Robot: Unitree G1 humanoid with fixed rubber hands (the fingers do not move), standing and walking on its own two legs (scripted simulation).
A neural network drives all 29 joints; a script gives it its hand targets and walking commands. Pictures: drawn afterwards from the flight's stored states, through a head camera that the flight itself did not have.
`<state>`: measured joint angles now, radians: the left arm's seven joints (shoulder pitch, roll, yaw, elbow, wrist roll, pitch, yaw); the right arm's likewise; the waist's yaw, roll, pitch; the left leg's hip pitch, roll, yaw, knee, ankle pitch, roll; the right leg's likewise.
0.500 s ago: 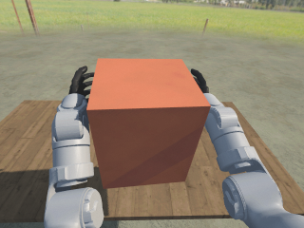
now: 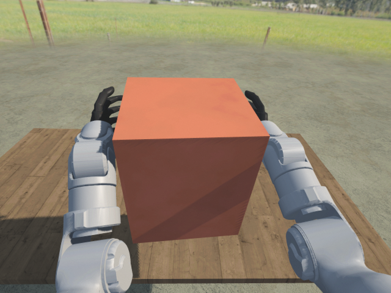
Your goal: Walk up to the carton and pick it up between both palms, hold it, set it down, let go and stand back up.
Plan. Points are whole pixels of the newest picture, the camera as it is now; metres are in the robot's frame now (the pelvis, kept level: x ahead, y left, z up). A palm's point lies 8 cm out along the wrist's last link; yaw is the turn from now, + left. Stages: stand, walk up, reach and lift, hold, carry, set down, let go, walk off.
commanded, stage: hold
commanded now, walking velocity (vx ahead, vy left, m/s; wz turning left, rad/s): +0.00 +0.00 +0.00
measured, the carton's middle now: (184, 158) +0.33 +0.00 +0.20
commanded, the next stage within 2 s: none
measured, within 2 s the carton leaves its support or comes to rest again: neither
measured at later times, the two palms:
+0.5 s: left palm (104, 127) +0.36 +0.15 +0.26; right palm (258, 128) +0.36 -0.15 +0.25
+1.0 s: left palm (104, 124) +0.36 +0.15 +0.26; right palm (259, 126) +0.36 -0.15 +0.25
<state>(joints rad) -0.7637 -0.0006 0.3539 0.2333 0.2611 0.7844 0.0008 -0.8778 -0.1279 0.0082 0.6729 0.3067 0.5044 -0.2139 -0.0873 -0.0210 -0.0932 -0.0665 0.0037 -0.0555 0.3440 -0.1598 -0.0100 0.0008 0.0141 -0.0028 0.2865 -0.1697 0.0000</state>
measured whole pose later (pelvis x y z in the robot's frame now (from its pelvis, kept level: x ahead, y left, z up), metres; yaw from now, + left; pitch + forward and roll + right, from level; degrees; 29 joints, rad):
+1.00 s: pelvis +0.00 +0.00 +0.00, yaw +0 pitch -7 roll -1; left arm -0.77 0.00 0.36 0.23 0.26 0.78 0.01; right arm -0.88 -0.12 -0.01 0.66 0.30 0.51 -0.21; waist -0.09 -0.02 -0.10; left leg -0.07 0.00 -0.05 0.35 -0.16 -0.01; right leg 0.00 0.01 0.00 0.29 -0.17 0.00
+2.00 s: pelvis +0.00 +0.00 +0.00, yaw +0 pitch -6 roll -1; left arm -0.74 0.01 0.34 0.20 0.26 0.78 0.00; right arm -0.86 -0.12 0.00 0.63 0.32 0.51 -0.22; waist -0.11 -0.03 -0.10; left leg -0.08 0.00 -0.06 0.36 -0.17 -0.01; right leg 0.00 0.02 -0.01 0.28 -0.17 0.00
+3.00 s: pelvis +0.00 +0.00 +0.00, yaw +0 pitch -7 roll -1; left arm -0.75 -0.01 0.34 0.20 0.27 0.79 0.01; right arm -0.85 -0.13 0.01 0.63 0.32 0.52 -0.22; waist -0.10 -0.01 -0.09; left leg -0.06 0.00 -0.05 0.35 -0.17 0.00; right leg 0.01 0.02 0.01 0.28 -0.17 0.00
